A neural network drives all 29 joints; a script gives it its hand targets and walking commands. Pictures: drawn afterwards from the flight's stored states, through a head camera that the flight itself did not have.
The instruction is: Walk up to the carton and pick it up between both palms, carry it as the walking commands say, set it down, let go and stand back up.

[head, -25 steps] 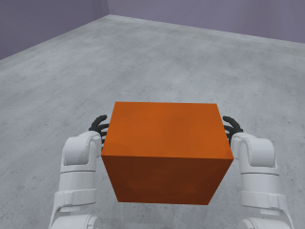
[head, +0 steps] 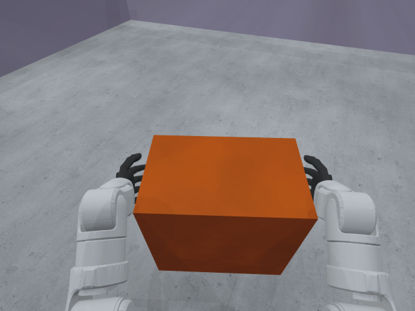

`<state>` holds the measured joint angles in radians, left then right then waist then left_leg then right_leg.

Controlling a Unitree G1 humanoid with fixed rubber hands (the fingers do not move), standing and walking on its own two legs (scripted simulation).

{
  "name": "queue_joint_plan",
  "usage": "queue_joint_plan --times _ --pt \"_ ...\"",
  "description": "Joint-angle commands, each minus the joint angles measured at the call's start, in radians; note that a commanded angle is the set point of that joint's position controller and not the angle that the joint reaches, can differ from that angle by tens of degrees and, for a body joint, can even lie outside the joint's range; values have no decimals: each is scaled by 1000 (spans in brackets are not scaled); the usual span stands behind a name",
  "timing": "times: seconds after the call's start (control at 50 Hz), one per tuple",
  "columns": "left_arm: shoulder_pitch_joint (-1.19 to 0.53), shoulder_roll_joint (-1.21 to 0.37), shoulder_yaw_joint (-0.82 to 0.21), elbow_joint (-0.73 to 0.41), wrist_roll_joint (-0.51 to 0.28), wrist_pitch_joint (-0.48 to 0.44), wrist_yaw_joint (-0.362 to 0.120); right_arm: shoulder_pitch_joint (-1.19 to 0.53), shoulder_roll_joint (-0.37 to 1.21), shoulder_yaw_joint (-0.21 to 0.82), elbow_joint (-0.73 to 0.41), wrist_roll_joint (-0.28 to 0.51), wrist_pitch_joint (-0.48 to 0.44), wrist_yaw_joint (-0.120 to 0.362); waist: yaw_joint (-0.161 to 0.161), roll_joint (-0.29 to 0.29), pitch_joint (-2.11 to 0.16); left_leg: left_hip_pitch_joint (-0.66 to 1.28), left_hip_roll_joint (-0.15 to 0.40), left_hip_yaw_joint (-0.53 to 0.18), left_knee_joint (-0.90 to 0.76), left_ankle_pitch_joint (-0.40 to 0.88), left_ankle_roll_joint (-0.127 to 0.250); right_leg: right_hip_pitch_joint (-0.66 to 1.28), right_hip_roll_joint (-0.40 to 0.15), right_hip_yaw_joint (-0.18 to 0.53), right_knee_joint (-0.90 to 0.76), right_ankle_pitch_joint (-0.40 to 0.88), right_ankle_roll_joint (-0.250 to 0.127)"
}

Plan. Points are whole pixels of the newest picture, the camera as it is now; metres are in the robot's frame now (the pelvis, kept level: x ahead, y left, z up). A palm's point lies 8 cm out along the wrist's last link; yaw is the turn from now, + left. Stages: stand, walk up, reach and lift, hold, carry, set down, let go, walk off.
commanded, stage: carry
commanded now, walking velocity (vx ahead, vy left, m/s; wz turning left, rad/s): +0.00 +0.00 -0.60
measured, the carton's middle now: (221, 209) +0.33 +0.01 +0.04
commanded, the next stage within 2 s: none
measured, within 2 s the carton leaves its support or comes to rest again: neither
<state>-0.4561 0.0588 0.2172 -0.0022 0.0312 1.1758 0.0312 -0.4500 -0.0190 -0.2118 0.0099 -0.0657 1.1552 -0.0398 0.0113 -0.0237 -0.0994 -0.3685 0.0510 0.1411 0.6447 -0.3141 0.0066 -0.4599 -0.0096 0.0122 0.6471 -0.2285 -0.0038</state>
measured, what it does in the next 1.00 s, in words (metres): steps on the spot, turning right: right foot, then left foot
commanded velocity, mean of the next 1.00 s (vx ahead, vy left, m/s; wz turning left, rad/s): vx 0.00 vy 0.00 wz -0.60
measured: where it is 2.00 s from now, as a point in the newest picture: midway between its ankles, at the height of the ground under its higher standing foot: outside the picture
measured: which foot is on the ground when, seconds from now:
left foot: down 0.00-0.50, up 0.52-0.84, down 0.86-1.00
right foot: down 0.00-0.26, up 0.28-0.46, down 0.48-0.88, up 0.90-1.00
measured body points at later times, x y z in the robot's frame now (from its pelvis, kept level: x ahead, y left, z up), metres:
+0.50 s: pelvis -0.02 -0.03 -0.01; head +0.00 -0.04 +0.44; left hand +0.36 +0.06 +0.10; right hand +0.25 -0.29 +0.09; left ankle +0.01 +0.11 -0.72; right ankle -0.02 -0.12 -0.73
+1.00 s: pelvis -0.06 +0.00 +0.01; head -0.04 +0.00 +0.46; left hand +0.32 -0.03 +0.09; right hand +0.12 -0.33 +0.10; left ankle +0.01 +0.10 -0.72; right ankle -0.08 -0.11 -0.67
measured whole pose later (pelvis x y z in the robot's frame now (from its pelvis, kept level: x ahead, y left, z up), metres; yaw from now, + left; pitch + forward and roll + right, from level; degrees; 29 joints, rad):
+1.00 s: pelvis -0.06 +0.00 +0.01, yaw -34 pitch +4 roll -1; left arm -0.44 0.04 0.23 -0.09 0.02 1.18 0.05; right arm -0.43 0.00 -0.24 -0.06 -0.05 1.14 -0.04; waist 0.02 -0.03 -0.04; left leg -0.36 0.11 0.13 0.60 -0.30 -0.02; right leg -0.61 0.03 -0.06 0.97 -0.44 0.01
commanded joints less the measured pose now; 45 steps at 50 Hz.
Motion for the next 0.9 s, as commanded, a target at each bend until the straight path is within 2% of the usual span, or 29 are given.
queue_joint_plan --times 0.0,0.04,0.06,0.08,0.12,0.14,0.18,0.22,0.24,0.26,0.28,0.3,0.32,0.36,0.4,0.42,0.44,0.46,0.48,0.5,0.52,0.56,0.6,0.72,0.78,0.82,0.84,0.86,0.88 --pt "-642 -1009 -686 -137 -393 8 -249 -607 956 661 -135 367 19 229 -18 104 -276 116 203 -124 -142 132 24 45 -41 30 23 134 -40" --pt "-675 -1010 -687 -148 -402 9 -251 -645 964 671 -154 371 21 224 -16 68 -267 92 189 -90 -110 51 4 46 -53 73 -5 162 -54" --pt "-700 -1003 -687 -152 -407 8 -250 -675 968 678 -162 379 20 220 -16 18 -270 77 158 -58 -66 -12 -15 56 -80 129 -44 208 -67" --pt "-725 -989 -683 -152 -408 6 -247 -709 971 687 -165 390 19 217 -15 -54 -280 58 107 -21 6 -85 -41 79 -123 224 -110 238 -85" --pt "-704 -972 -662 -144 -392 3 -242 -718 975 697 -153 410 18 215 -2 -167 -294 -43 -2 -20 132 -206 -80 177 -206 429 -235 218 -140" --pt "-665 -976 -653 -147 -381 3 -239 -684 980 700 -156 415 19 218 -1 -177 -315 -80 -21 -44 139 -219 -85 242 -213 444 -233 248 -154" --pt "-606 -990 -651 -159 -366 4 -232 -625 993 706 -170 421 20 226 -6 -161 -377 -12 -21 -63 31 -150 -82 273 -175 350 -175 358 -130" --pt "-613 -1004 -679 -194 -372 -2 -228 -605 997 705 -187 419 12 233 -16 -99 -412 190 12 -66 -106 -51 -62 138 -107 228 -143 293 -60" --pt "-677 -1004 -703 -229 -384 -9 -225 -641 991 710 -205 428 2 235 -26 1 -405 284 98 -158 -184 -38 -26 23 -57 171 -80 165 -21" --pt "-714 -1004 -714 -246 -391 -14 -221 -669 974 706 -204 437 -5 236 -26 201 -359 335 289 -336 -282 65 53 -132 30 51 85 -73 8" --pt "-704 -994 -718 -240 -386 -12 -216 -687 965 703 -224 436 -4 234 -23 294 -328 321 429 -374 -285 288 136 -210 17 -40 259 -284 1" --pt "-637 -994 -711 -218 -379 -8 -217 -622 958 695 -219 416 8 231 -23 211 -305 304 439 -330 -243 473 159 -199 -32 -48 338 -314 -6" --pt "-636 -1002 -724 -225 -391 -8 -221 -607 940 692 -238 405 10 229 -24 145 -289 293 390 -234 -200 582 126 -165 -40 -56 319 -270 -9" --pt "-633 -1003 -736 -217 -401 -2 -222 -602 918 695 -252 389 15 225 -28 217 -291 272 313 -73 -132 639 58 -69 -9 -101 214 -189 -12" --pt "-624 -996 -730 -233 -398 7 -223 -561 895 694 -259 374 22 228 -40 271 -297 295 296 -19 -73 631 35 -15 46 -165 95 -182 -5" --pt "-637 -989 -727 -222 -399 11 -224 -568 887 692 -248 370 26 227 -38 267 -303 290 300 -3 -37 618 20 28 58 -182 6 -134 -7" --pt "-622 -983 -717 -198 -395 14 -226 -555 883 690 -226 363 31 225 -29 221 -310 251 288 24 33 579 -14 106 48 -155 -123 -41 -11" --pt "-614 -975 -712 -181 -390 16 -231 -550 884 694 -206 360 36 225 -20 145 -322 154 270 24 116 458 -58 217 -10 -54 -191 70 -25" --pt "-583 -958 -708 -178 -388 17 -236 -532 893 689 -191 359 41 227 -10 -29 -339 -65 205 23 249 181 -118 359 -193 192 -171 506 -91" --pt "-567 -958 -688 -144 -370 12 -235 -585 924 694 -207 369 42 234 -2 -289 -366 -281 77 4 369 -301 -160 487 -357 431 -117 1007 -210" --pt "-638 -965 -693 -160 -391 13 -234 -667 921 716 -205 395 30 234 4 -187 -375 -325 67 -86 459 -331 -142 553 -307 359 -69 1081 -219" --pt "-635 -1006 -696 -166 -376 5 -226 -688 944 736 -223 438 23 241 -12 -87 -395 -328 64 -129 484 -278 -129 512 -249 280 -92 810 -185" --pt "-641 -1013 -689 -212 -368 -4 -214 -699 973 744 -243 460 15 247 -11 -92 -417 -304 65 -126 458 -206 -137 465 -212 228 -95 685 -186" --pt "-638 -977 -691 -225 -347 -5 -188 -682 960 732 -214 476 12 242 -7 -115 -424 -226 16 -124 304 -191 -130 392 -211 316 -151 452 -194" --pt "-646 -973 -696 -216 -346 -7 -192 -680 955 720 -196 470 9 245 -7 -137 -414 -120 -25 -108 159 -190 -117 334 -188 329 -169 381 -165" --pt "-657 -967 -701 -211 -350 -10 -194 -677 958 712 -178 463 6 246 -15 -141 -413 32 -52 -73 -27 -133 -104 257 -147 288 -167 321 -121" --pt "-651 -968 -703 -207 -351 -13 -195 -651 961 702 -161 453 4 246 -26 -128 -421 178 -24 -68 -156 -53 -91 169 -114 239 -140 282 -82" --pt "-641 -975 -701 -204 -350 -15 -198 -612 960 688 -134 436 -1 247 -32 -44 -419 340 89 -182 -237 -4 -42 8 -49 173 -72 163 -25" --pt "-637 -989 -709 -213 -356 -14 -205 -592 948 671 -119 420 -15 250 -25 297 -377 378 374 -495 -307 194 73 -206 78 12 160 -214 16"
